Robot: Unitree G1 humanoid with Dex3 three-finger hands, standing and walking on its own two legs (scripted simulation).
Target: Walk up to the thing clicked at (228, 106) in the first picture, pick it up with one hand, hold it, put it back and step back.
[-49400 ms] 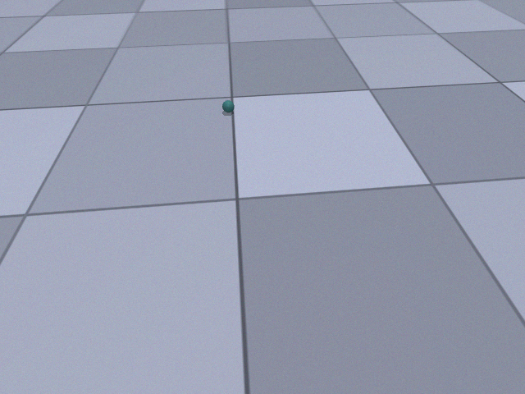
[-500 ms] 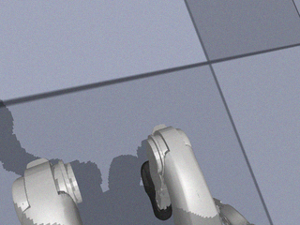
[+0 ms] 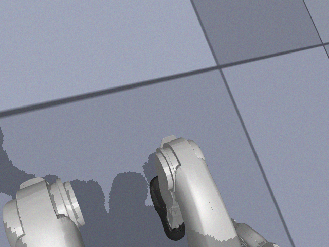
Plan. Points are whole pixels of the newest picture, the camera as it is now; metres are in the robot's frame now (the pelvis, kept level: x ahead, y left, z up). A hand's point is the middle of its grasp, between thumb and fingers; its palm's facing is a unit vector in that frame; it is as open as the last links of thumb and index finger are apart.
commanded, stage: open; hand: left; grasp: from above
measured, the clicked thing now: out of the picture +0.43 +0.34 -0.25
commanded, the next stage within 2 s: withdraw in 0.84 s
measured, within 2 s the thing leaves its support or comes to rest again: rests again in 0.18 s
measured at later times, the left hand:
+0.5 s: hand out of the picture +0.43 +0.34 -0.23, palm faces -0.42 -0.19 -0.89, open 12.9 cm
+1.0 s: hand out of the picture +0.42 +0.34 -0.23, palm faces -0.43 -0.19 -0.88, open 13.8 cm
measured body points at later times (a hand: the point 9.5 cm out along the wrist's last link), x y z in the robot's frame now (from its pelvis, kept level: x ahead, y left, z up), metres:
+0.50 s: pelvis +0.00 +0.00 +0.00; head +0.25 +0.14 +0.35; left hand +0.44 +0.35 -0.18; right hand +0.07 -0.26 -0.06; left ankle +0.06 +0.13 -0.25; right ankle +0.12 -0.15 -0.25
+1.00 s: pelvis +0.00 +0.00 +0.00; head +0.24 +0.14 +0.35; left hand +0.44 +0.35 -0.18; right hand +0.07 -0.25 -0.06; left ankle +0.06 +0.13 -0.25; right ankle +0.12 -0.15 -0.25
